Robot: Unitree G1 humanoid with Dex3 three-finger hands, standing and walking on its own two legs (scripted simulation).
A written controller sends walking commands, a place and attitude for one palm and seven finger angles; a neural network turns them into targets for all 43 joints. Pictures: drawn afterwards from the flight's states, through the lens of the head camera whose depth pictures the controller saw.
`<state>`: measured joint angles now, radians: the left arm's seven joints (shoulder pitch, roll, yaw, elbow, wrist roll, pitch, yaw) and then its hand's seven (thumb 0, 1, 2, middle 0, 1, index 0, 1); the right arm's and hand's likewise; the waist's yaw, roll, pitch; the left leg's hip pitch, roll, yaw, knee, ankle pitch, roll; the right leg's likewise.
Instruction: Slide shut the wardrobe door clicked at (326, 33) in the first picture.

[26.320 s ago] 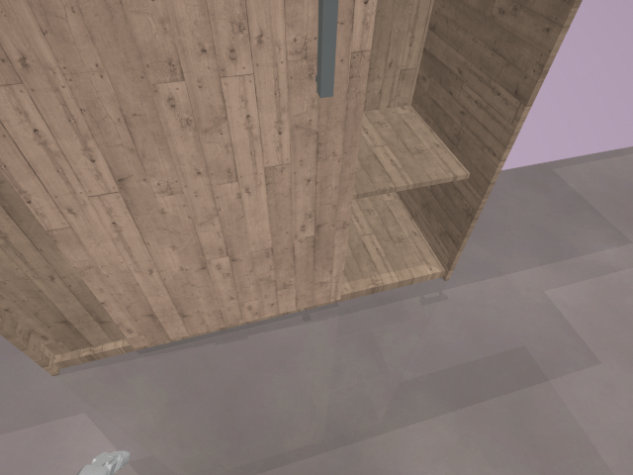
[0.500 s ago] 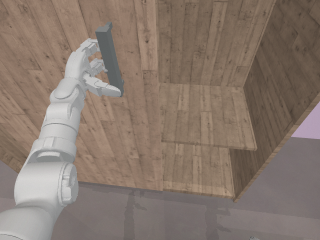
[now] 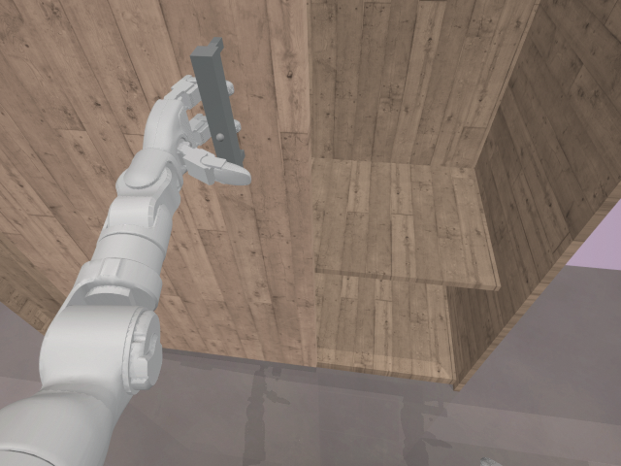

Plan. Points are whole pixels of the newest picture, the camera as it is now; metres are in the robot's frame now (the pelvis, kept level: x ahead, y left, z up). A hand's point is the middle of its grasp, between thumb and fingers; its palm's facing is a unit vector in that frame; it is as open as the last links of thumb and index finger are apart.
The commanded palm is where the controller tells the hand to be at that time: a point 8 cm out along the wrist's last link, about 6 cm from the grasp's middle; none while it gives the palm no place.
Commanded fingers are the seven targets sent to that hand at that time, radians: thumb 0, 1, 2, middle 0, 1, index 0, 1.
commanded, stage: slide the fingers in behind the handle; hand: left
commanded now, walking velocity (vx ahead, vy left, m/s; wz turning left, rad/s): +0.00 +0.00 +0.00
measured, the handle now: (225, 115) +0.51 +0.11 +0.20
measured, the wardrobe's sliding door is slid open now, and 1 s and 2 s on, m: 0.44 0.44 0.44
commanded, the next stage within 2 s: grip the handle and tug to test in 0.28 s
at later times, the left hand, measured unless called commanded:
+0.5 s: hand (219, 137) +0.46 +0.12 +0.20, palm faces -0.11 -0.99 +0.00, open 13.6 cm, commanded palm +0.45 +0.16 +0.20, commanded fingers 0.00 -0.17 0.44 -0.34 -1.25 -0.34 -1.25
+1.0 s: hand (225, 136) +0.46 +0.11 +0.20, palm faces -0.13 -0.99 -0.02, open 6.5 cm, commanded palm +0.45 +0.16 +0.20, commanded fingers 0.00 0.90 0.90 -0.45 -1.40 -0.45 -1.40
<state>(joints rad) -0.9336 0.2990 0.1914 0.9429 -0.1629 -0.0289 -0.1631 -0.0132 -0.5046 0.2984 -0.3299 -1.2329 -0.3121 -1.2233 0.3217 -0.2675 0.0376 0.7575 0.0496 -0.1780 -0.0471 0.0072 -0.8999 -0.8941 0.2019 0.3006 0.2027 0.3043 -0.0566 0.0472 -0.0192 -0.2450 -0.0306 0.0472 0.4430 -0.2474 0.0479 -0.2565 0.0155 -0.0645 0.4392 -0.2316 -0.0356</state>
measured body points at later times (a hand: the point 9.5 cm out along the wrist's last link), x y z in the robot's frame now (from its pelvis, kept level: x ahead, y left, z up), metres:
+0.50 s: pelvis +0.00 -0.01 +0.00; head +0.02 -0.02 +0.45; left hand +0.46 +0.17 +0.20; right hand +0.07 -0.27 -0.12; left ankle -0.01 +0.09 -0.74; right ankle +0.00 -0.10 -0.74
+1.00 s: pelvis +0.01 +0.00 +0.00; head +0.02 -0.02 +0.45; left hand +0.47 +0.16 +0.20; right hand +0.09 -0.26 -0.12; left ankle -0.01 +0.09 -0.74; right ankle +0.00 -0.10 -0.74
